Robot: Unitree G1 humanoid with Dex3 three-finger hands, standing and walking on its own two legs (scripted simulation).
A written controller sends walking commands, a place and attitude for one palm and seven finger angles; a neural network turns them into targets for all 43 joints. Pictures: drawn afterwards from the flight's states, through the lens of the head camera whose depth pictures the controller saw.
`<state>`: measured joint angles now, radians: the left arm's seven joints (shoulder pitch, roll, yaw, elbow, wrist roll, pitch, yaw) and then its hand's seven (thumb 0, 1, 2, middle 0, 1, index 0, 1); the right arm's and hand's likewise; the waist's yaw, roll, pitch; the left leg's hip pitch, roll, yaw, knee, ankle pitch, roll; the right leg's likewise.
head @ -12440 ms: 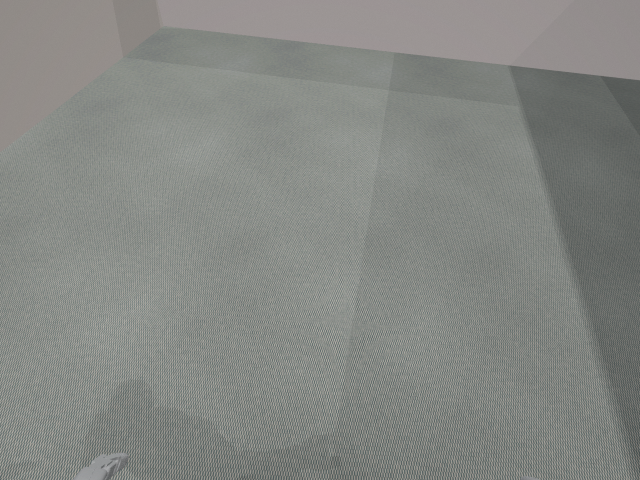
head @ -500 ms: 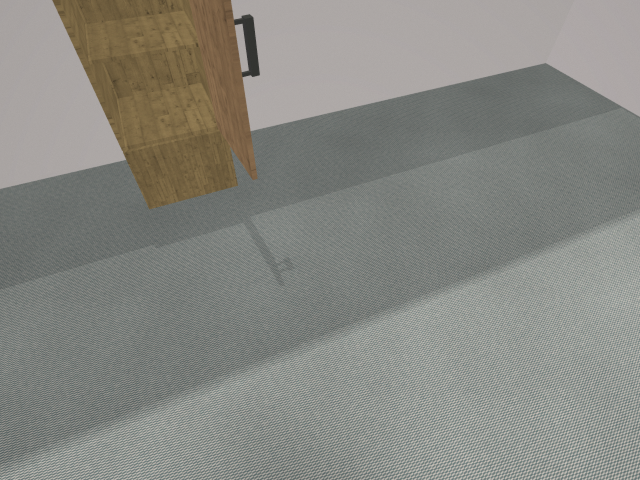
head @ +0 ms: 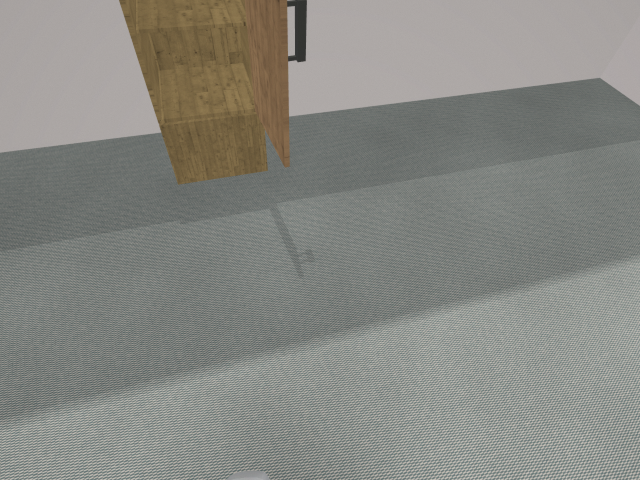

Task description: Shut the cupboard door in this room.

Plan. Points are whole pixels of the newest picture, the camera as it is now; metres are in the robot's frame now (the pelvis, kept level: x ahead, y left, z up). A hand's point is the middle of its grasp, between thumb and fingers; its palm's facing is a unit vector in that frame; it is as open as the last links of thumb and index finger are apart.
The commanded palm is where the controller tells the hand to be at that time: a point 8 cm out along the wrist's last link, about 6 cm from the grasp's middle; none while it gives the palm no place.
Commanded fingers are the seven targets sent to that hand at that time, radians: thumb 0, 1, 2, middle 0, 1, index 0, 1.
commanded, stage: turn or walk to find it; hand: left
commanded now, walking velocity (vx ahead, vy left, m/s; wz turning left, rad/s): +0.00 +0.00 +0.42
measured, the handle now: (293, 32) +1.16 +0.14 +0.01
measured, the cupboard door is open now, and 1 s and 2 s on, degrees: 96 96 96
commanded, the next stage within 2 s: stand and wait in 0.28 s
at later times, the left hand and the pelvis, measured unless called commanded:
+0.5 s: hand out of the picture +0.05 +0.16 -0.14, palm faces +0.18 -0.94 -0.30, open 7.4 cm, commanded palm none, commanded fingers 0.00 0.90 0.90 -0.20 -0.30 -0.20 -0.30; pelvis -0.01 -0.06 +0.00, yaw +10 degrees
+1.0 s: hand out of the picture -0.12 +0.11 -0.17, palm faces +0.41 -0.89 -0.21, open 7.4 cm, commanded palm none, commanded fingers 0.00 0.90 0.90 -0.20 -0.30 -0.20 -0.30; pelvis -0.04 -0.06 +0.01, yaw +20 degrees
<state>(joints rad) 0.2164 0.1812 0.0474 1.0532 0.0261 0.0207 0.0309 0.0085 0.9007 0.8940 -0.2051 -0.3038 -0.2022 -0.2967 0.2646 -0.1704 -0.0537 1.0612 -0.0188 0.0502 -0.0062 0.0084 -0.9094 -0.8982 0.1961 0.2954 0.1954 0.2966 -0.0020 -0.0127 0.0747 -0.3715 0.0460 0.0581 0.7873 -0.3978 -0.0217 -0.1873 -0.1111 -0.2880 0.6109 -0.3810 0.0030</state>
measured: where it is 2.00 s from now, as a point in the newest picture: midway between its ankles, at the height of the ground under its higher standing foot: outside the picture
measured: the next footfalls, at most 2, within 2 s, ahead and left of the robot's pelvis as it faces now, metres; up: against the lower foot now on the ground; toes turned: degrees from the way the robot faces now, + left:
right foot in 0.44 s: +0.05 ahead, -0.15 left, +0.00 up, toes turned +6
left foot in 0.94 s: -0.07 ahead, +0.05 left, +0.00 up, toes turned +22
